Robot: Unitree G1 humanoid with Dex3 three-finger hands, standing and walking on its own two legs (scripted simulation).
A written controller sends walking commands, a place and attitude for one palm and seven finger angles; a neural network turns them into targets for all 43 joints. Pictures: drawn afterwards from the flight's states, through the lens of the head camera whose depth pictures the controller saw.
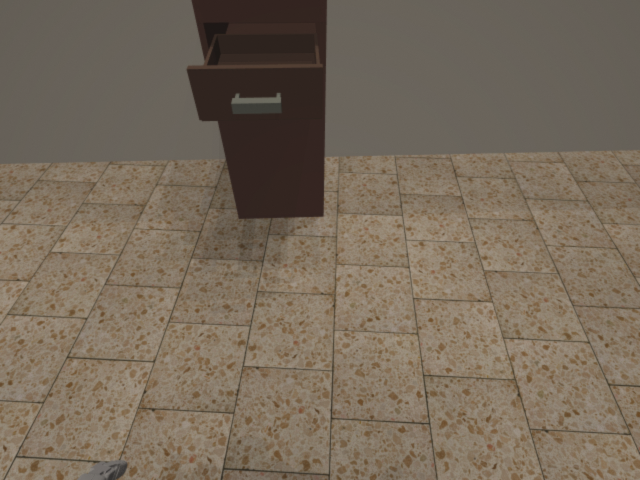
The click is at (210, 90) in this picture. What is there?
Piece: drawer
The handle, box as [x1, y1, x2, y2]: [231, 93, 281, 113]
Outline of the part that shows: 280,93 277,93 276,97 240,98 239,94 236,94 235,97 232,98 231,102 233,113 281,112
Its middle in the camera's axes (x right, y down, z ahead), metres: -0.16 -0.35 +0.98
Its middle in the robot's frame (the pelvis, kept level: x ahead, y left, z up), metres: +0.96 +0.21 -0.02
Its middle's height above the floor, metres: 0.75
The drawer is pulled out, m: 0.30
